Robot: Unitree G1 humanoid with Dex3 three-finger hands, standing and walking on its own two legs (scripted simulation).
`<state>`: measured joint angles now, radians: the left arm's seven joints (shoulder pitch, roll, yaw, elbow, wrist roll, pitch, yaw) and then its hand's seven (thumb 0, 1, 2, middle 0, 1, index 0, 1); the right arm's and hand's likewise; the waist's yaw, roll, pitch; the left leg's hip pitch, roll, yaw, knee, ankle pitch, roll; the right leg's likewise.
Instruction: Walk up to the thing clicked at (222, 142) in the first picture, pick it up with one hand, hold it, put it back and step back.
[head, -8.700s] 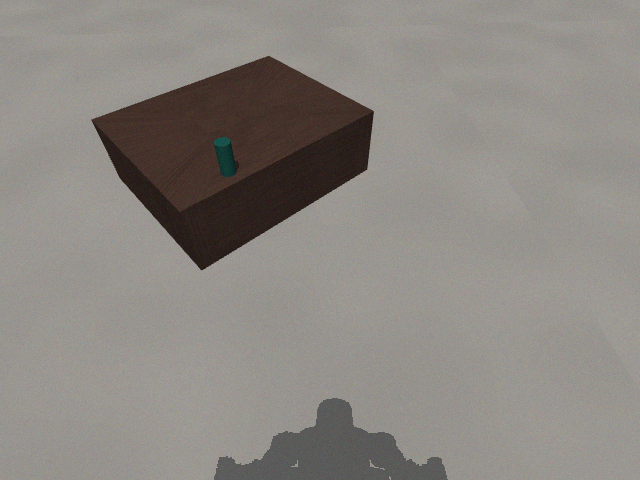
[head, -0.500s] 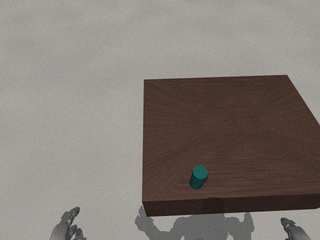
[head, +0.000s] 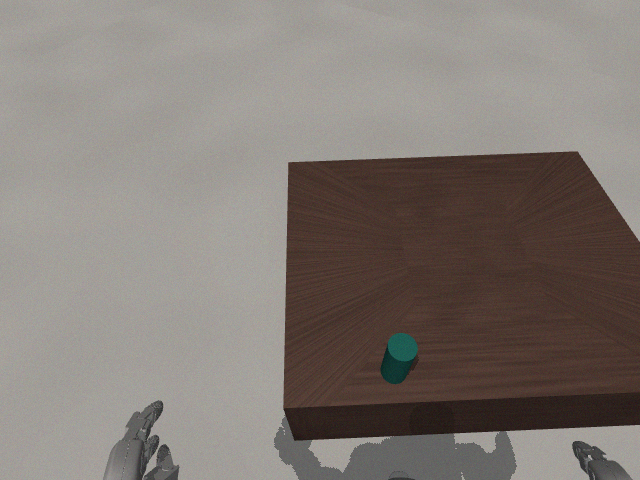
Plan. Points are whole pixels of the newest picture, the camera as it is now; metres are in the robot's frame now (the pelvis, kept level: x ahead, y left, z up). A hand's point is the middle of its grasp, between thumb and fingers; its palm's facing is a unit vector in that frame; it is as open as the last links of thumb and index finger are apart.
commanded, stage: go down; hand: right
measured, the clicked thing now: (397, 359) +0.40 -0.13 -0.33
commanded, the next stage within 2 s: approach in 1.74 s
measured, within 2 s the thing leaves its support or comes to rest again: neither
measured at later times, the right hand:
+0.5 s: hand out of the picture +0.13 -0.27 -0.09, palm faces +0.04 +0.95 -0.32, open 17.4 cm
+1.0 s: hand (561, 382) +0.28 -0.30 -0.07, palm faces +0.06 +0.99 -0.16, open 17.6 cm
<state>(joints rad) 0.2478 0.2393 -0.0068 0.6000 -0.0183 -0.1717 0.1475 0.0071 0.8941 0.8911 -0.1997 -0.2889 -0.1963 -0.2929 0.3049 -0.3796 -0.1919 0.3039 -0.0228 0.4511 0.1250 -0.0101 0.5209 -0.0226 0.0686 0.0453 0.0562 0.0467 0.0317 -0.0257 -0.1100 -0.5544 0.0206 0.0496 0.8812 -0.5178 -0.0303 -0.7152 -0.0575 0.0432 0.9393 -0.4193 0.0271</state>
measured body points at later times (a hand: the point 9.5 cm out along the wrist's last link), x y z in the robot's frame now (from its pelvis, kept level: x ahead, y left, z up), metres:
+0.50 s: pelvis -0.02 -0.01 -0.01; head +0.02 -0.02 +0.44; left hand +0.14 +0.25 -0.08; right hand +0.13 -0.32 -0.07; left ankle -0.05 +0.14 -0.69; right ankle +0.02 -0.13 -0.69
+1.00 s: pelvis -0.03 -0.01 -0.02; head +0.05 -0.02 +0.43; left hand +0.05 +0.27 -0.11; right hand +0.27 -0.35 -0.05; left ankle -0.05 +0.14 -0.69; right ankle +0.02 -0.13 -0.69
